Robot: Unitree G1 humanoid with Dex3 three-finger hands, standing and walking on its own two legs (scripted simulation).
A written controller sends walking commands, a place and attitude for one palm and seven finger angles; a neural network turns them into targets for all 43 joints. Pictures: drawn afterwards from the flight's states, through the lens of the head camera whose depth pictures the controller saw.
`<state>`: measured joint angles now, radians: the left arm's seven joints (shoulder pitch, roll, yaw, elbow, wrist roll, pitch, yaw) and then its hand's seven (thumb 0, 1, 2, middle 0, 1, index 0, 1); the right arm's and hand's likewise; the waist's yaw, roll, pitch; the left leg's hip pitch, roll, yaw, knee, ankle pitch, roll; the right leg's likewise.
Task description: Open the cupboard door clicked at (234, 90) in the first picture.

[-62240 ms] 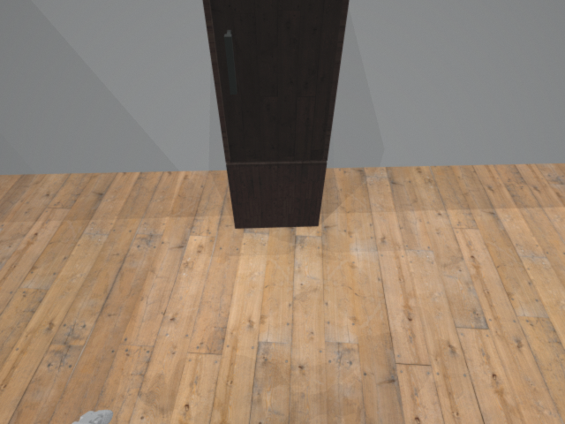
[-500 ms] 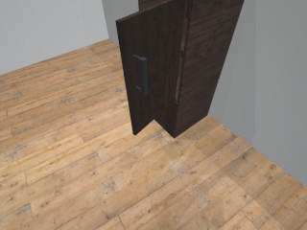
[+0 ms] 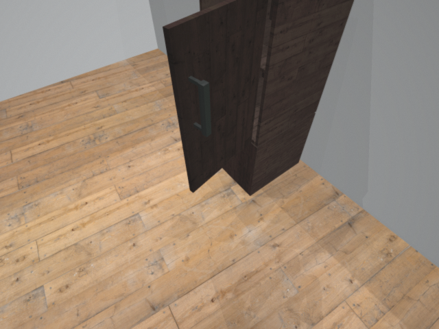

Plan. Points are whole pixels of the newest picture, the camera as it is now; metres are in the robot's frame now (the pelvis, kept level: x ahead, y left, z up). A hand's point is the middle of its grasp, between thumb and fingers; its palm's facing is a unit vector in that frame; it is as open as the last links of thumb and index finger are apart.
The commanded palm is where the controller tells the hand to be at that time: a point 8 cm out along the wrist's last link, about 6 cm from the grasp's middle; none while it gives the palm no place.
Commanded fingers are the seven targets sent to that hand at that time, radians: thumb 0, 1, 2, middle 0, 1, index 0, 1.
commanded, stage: look to check the result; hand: left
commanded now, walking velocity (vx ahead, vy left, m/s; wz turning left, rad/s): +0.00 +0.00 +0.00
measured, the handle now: (200, 107) +0.63 +0.09 +0.03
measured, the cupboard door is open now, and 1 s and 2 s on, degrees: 100 100 100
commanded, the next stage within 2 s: stand and wait in 0.18 s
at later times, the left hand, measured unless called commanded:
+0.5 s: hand out of the picture +0.03 +0.18 -0.17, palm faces +0.03 -0.97 -0.23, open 7.3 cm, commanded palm none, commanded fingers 0.00 0.90 0.90 -0.20 -0.30 -0.20 -0.30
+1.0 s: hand out of the picture +0.05 +0.20 -0.17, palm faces +0.02 -0.97 -0.25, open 7.3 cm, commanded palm none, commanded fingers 0.00 0.90 0.90 -0.20 -0.30 -0.20 -0.30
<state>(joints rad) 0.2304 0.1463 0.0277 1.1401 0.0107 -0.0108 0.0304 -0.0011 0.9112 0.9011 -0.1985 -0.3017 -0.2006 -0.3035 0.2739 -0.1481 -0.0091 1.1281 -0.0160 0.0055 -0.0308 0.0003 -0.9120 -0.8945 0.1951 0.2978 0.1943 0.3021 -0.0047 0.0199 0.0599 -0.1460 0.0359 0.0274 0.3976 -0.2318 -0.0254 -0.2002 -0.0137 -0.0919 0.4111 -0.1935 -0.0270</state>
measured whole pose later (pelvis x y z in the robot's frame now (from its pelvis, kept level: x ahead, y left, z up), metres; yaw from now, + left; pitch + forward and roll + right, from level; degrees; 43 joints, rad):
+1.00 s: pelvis +0.01 +0.00 +0.00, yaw +0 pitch -1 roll +0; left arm 0.19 0.21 0.03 1.14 0.01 -0.02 0.02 0.00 0.91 0.90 -0.20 -0.30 -0.20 -0.30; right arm 0.22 -0.21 -0.01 1.13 -0.02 0.00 -0.03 0.00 -0.91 -0.89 0.20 0.30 0.20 0.30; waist 0.00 0.02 0.06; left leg -0.10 0.04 0.03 0.34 -0.22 -0.03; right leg -0.16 0.00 -0.09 0.36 -0.18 -0.03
